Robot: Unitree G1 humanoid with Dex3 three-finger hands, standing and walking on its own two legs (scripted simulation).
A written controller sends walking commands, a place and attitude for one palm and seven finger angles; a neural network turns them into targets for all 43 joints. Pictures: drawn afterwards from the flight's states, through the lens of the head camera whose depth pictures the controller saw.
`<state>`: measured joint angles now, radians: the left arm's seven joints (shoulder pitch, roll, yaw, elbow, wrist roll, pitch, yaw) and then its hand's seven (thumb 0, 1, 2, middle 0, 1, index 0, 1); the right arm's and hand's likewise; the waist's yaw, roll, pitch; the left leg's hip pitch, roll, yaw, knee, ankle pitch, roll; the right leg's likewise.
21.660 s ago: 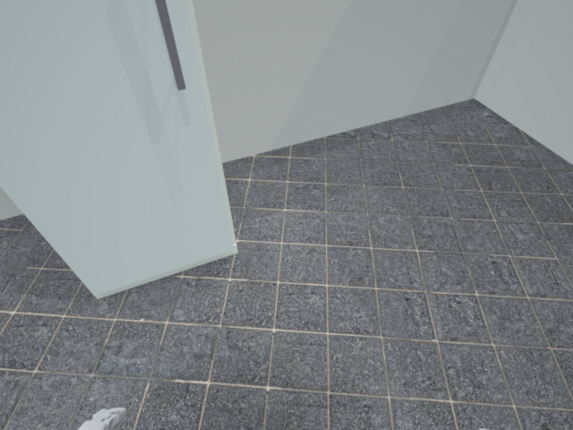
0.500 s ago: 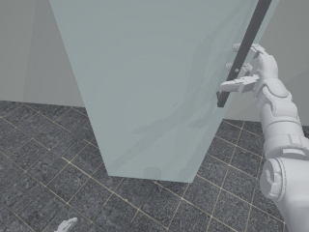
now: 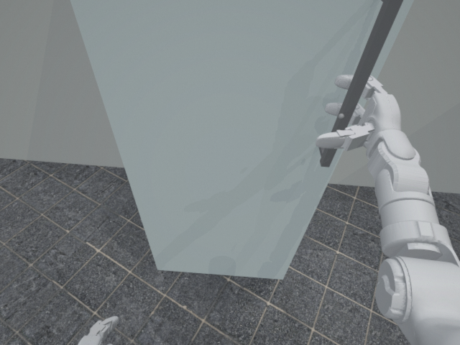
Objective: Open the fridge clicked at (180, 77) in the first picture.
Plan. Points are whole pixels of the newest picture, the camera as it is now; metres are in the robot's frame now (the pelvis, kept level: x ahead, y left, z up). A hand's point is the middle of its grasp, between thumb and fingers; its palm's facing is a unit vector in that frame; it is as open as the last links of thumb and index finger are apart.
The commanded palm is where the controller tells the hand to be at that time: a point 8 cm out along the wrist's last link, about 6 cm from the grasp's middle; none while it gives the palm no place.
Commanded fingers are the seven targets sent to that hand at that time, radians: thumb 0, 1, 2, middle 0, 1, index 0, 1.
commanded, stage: slide the fingers in behind the handle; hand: right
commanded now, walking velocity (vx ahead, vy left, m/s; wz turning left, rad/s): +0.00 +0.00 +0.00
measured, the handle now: (348, 93) +0.51 -0.16 +0.22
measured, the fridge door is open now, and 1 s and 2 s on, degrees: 0 0 0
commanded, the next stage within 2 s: grip the handle and tug to test in 0.48 s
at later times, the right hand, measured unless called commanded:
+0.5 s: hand (340, 113) +0.45 -0.13 +0.22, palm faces -0.04 +1.00 +0.02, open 14.0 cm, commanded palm +0.43 -0.19 +0.21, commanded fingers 0.00 0.50 -0.30 0.30 1.20 0.30 1.20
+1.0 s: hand (342, 116) +0.44 -0.13 +0.21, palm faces -0.01 +1.00 +0.01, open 9.9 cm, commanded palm +0.42 -0.19 +0.21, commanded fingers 0.00 -0.53 -0.74 0.41 1.35 0.41 1.35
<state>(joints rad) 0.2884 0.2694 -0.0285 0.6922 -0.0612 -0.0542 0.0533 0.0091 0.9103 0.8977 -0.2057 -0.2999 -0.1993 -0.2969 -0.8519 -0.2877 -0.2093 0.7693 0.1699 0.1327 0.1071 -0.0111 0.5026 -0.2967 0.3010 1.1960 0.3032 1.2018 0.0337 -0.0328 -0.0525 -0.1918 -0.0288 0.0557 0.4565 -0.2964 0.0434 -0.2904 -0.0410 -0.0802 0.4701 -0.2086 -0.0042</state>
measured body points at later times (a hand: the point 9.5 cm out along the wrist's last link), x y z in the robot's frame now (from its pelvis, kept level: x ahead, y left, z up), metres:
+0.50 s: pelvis +0.00 -0.01 +0.00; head +0.00 +0.00 +0.45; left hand +0.08 +0.25 -0.12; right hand +0.45 -0.19 +0.22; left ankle -0.04 +0.09 -0.74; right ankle +0.02 -0.12 -0.74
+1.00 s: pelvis -0.01 -0.01 +0.00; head -0.01 +0.00 +0.45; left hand +0.10 +0.25 -0.11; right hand +0.44 -0.19 +0.22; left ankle -0.04 +0.09 -0.74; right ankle +0.02 -0.12 -0.74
